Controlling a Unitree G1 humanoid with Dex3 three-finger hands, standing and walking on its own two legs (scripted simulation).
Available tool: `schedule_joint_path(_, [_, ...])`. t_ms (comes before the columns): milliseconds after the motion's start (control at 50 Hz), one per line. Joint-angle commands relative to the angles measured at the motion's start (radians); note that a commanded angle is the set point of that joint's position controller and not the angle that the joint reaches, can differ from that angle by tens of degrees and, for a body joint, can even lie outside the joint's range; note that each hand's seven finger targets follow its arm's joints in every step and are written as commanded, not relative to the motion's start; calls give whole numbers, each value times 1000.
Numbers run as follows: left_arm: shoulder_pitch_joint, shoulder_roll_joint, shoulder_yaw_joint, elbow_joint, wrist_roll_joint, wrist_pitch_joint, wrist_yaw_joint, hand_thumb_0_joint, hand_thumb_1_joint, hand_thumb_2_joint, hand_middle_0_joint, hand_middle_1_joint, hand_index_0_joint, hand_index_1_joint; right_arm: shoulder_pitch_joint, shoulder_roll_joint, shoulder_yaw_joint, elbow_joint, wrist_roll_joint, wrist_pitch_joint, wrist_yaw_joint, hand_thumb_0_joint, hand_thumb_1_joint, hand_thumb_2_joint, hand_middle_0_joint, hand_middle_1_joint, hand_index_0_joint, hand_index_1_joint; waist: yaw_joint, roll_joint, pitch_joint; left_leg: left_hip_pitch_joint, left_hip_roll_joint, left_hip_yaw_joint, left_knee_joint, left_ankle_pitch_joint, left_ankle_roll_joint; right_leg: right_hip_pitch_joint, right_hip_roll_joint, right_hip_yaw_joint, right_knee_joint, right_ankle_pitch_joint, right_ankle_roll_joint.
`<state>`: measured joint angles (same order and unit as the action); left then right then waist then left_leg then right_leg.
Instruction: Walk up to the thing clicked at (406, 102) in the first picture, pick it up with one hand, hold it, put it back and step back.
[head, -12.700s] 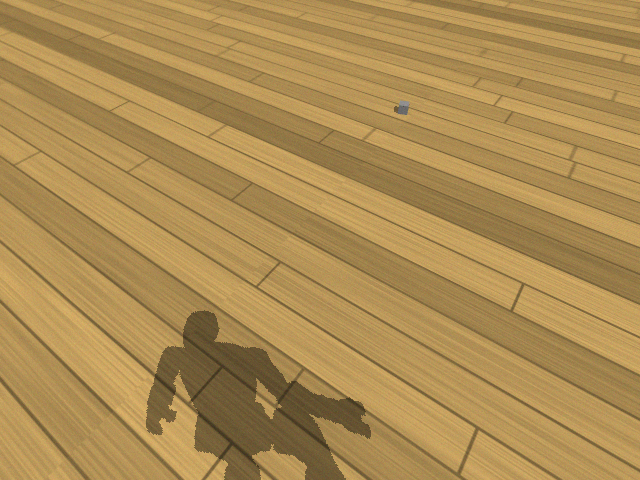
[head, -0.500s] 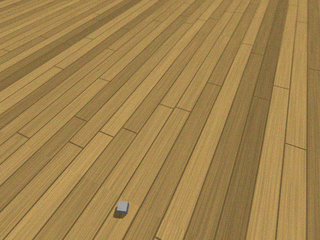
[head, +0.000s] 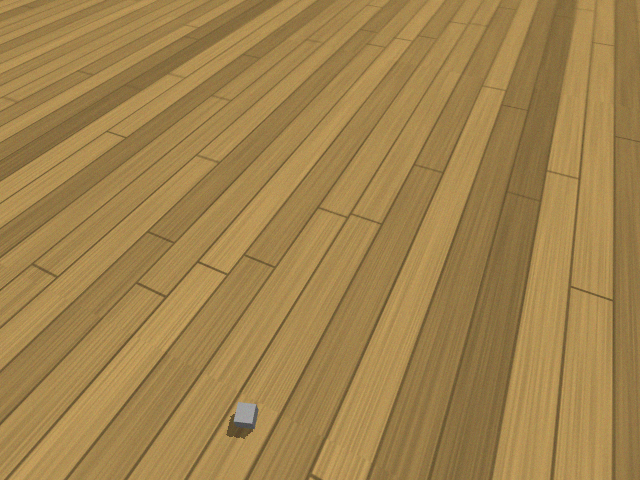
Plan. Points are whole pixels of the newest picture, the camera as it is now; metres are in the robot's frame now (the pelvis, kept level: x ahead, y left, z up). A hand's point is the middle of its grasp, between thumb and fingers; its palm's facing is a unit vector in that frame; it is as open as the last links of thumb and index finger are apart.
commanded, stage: rise first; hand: left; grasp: from above
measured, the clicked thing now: (246, 415) +0.42 +0.25 -0.75
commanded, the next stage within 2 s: none
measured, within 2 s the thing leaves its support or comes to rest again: neither
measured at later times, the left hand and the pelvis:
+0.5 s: hand out of the picture +0.13 +0.26 -0.20, palm faces -0.08 -0.92 -0.39, open 12.1 cm; pelvis -0.01 +0.01 -0.05, yaw +0 degrees
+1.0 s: hand out of the picture +0.12 +0.27 -0.25, palm faces -0.20 -0.85 -0.48, open 13.2 cm; pelvis -0.02 +0.02 -0.12, yaw +0 degrees
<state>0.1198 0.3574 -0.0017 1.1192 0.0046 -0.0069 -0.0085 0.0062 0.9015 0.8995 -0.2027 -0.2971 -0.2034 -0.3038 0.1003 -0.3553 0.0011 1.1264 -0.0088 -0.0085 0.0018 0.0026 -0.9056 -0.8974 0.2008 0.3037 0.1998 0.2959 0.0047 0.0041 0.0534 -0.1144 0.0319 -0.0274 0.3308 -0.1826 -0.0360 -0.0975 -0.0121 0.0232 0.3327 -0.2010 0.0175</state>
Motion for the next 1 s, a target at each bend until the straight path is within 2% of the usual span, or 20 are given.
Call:
schedule_joint_path(0, [-21, 216, 45, -53, 3, -21, 19, 0, 900, 900, -200, -300, -200, -301, -34, -212, -42, -57, 4, -17, -9, 0, -900, -900, 200, 300, 200, 300, -4, -7, -77, 35, 95, -63, -36, 187, 47, -7, -108, 60, -47, 177, -33])
schedule_joint_path(20, [-25, 214, 44, -54, 3, -22, 20, 0, 861, 886, -174, -380, -196, -381, -28, -209, -40, -56, 3, -15, -8, 0, -935, -920, 200, 305, 201, 305, -9, -13, -67, 24, 94, -62, -42, 165, 47, -13, -109, 62, -52, 159, -33])
schedule_joint_path(40, [-376, 38, 45, -405, -48, -118, 32, 0, 781, 853, -254, -437, -276, -461, -16, -40, -1, -339, 67, -68, -27, 0, -919, -904, 199, 300, 200, 300, -114, 18, -11, -104, -43, 78, 30, -19, 40, -222, 5, -24, 1, 50, -15])
schedule_joint_path(60, [-476, 88, 60, -340, -42, -109, 35, 0, 701, 870, -287, -491, -250, -529, 34, -65, -4, -287, 69, -69, -37, 0, -855, -888, 199, 300, 199, 300, -83, -14, -52, -106, -46, 78, 44, -49, 44, -174, 2, -34, 4, 8, -10])
schedule_joint_path(80, [-307, 186, 125, -195, -17, -78, 38, 0, 621, 832, -276, -571, -263, -609, 76, -105, -30, -287, 70, -61, -47, 0, -864, -892, 199, 300, 199, 300, -61, -34, -37, -130, -39, 73, 54, -41, 43, -178, 15, -46, 17, -5, -18])
schedule_joint_path(100, [-230, 198, 142, -77, 6, -49, 22, 0, 541, 828, -273, -636, -265, -644, 85, -105, -42, -299, 64, -55, -48, 0, -860, -889, 199, 300, 200, 300, -55, -65, -62, -169, -46, 70, 95, -31, 47, -192, 14, -47, 42, -14, -19])
schedule_joint_path(140, [-310, 223, 166, -100, 55, -47, -7, 0, 381, 789, -282, -733, -288, -728, 91, -101, -66, -345, 41, -65, -52, 0, -866, -891, 199, 300, 200, 300, -38, -61, -159, -195, -44, 59, 176, 19, 47, -229, 13, -42, 135, 50, -22])
schedule_joint_path(200, [-109, 207, 214, -100, 118, -16, -20, 0, 141, 762, -278, -842, -299, -821, 132, -85, -90, -417, 24, -71, -35, 0, -885, -894, 200, 300, 200, 300, 26, 30, -289, -252, -56, 53, 263, 94, 30, -224, 17, -42, 241, 97, -33])
schedule_joint_path(280, [-74, 145, 193, -225, 142, 67, -2, 0, -179, 767, -328, -808, -326, -810, 115, -69, -95, -506, 35, -68, -27, 0, -878, -892, 201, 300, 201, 300, 9, 51, -274, -286, -51, 44, 275, 68, 26, -278, 27, -47, 260, 51, -32])
schedule_joint_path(340, [-88, 156, 196, -301, 162, 122, 8, 0, -369, 798, -325, -842, -315, -851, 89, -61, -92, -563, 35, -73, -18, 0, -930, -907, 201, 300, 201, 300, -4, 8, -248, -366, -44, 38, 331, 0, 30, -363, 31, -53, 306, -23, -30])
schedule_joint_path(460, [-97, 165, 217, -529, 194, 121, 15, 0, -437, 842, -301, -866, -282, -886, 126, -40, -101, -614, 28, -109, -14, 0, -936, -912, 201, 300, 200, 300, -17, 47, -333, -473, -33, 36, 490, -49, 34, -514, 24, -41, 470, -65, -29])
schedule_joint_path(520, [1, 136, 201, -571, 210, 135, 17, 0, -453, 863, -285, -860, -260, -886, 125, -37, -101, -637, 25, -125, -19, 0, -926, -909, 201, 300, 200, 300, -25, 46, -341, -516, -25, 21, 535, -59, 34, -573, 30, -48, 530, -75, -30])
schedule_joint_path(540, [-11, 141, 203, -660, 210, 135, 17, 0, -454, 872, -277, -863, -251, -890, 134, -36, -106, -641, 23, -130, -21, 0, -923, -908, 201, 300, 200, 300, -26, 77, -380, -500, -18, 17, 544, -37, 30, -581, 28, -50, 549, -60, -31])
schedule_joint_path(580, [89, 117, 196, -607, 220, 160, 15, 0, -449, 873, -280, -847, -252, -876, 130, -30, -99, -651, 22, -136, -23, 0, -924, -908, 201, 300, 200, 300, -35, 44, -358, -538, -15, 11, 566, -53, 33, -604, 33, -55, 569, -75, -29])
schedule_joint_path(600, [53, 146, 203, -727, 224, 158, 18, 0, -441, 862, -261, -880, -243, -898, 129, -39, -110, -655, 21, -141, -23, 0, -915, -905, 201, 300, 200, 300, -27, 75, -391, -529, -13, 12, 577, -36, 31, -612, 31, -53, 584, -63, -31])
schedule_joint_path(680, [157, 127, 194, -731, 238, 197, 23, 0, -421, 833, -277, -876, -267, -886, 136, -31, -100, -665, 18, -149, -26, 0, -938, -911, 201, 300, 200, 300, -44, 44, -403, -574, -11, 9, 647, 23, 39, -642, 31, -56, 632, -12, -27])
schedule_joint_path(700, [106, 133, 194, -828, 238, 192, 26, 0, -421, 828, -269, -889, -263, -895, 113, -29, -100, -696, 18, -155, -25, 0, -940, -911, 201, 300, 200, 300, -37, 56, -420, -586, -15, 11, 663, 17, 41, -649, 27, -54, 636, -11, -28])
schedule_joint_path(720, [161, 140, 212, -766, 243, 203, 31, 0, -408, 823, -295, -850, -282, -863, 131, -27, -99, -667, 16, -154, -26, 0, -939, -911, 201, 300, 200, 300, -36, 56, -407, -608, -17, 10, 670, -4, 39, -661, 26, -53, 646, -32, -29])
schedule_joint_path(900, [246, 128, 196, -889, 279, 214, 30, 0, -404, 801, -311, -839, -300, -849, 107, -20, -100, -719, 14, -173, -16, 0, -955, -915, 201, 300, 200, 300, -24, 78, -460, -702, -19, 0, 768, -25, 38, -774, 32, -62, 756, -66, -35])
schedule_joint_path(980, [196, 133, 182, -885, 301, 196, 33, 0, -424, 819, -315, -823, -297, -841, 95, -24, -99, -714, 15, -182, -9, 0, -960, -916, 201, 300, 200, 300, -51, 66, -445, -787, -21, -3, 833, -92, 42, -856, 34, -59, 809, -109, -33])
